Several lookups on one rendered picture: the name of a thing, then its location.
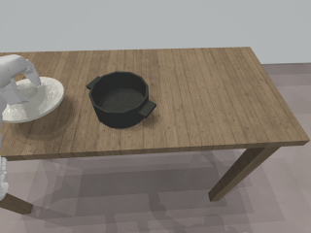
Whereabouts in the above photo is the knob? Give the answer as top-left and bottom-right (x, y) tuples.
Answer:
(17, 82), (39, 99)

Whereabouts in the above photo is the robot left forearm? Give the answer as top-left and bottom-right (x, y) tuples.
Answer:
(0, 64), (11, 150)

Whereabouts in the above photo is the robot left hand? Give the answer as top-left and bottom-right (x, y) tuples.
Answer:
(0, 54), (42, 106)

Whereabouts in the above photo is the table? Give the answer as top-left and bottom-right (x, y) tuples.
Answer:
(0, 47), (310, 215)

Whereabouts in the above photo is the pot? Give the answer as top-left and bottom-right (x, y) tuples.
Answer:
(86, 71), (156, 129)

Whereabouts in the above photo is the lid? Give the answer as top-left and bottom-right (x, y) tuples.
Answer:
(2, 77), (65, 123)

